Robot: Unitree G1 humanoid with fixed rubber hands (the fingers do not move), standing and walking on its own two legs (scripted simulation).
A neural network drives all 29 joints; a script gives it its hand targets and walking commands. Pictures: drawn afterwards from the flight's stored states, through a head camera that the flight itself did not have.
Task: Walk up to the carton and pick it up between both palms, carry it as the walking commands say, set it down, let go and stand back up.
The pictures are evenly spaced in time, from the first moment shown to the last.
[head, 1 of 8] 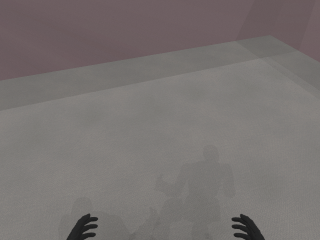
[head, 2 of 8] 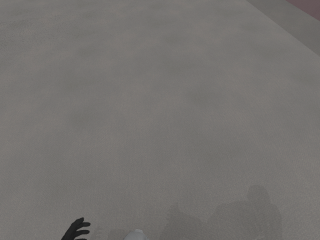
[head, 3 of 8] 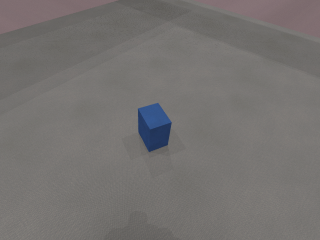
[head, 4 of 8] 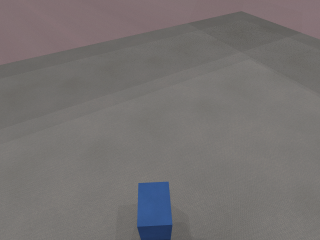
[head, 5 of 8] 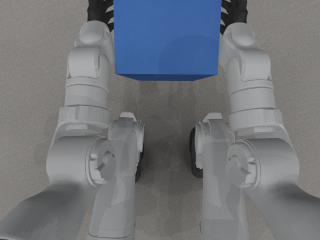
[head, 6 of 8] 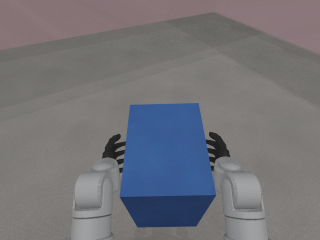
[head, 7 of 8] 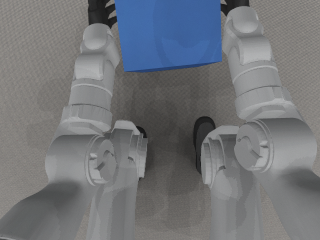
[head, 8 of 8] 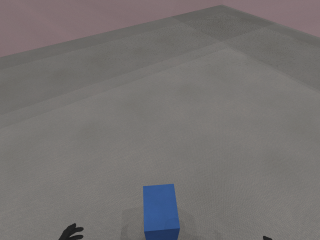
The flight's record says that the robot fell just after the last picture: no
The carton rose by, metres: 0.67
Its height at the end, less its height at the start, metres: +0.00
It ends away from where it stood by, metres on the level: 0.26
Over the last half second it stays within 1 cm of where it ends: yes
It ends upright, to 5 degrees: yes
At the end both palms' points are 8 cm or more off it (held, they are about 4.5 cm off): yes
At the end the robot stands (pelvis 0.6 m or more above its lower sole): yes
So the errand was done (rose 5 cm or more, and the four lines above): yes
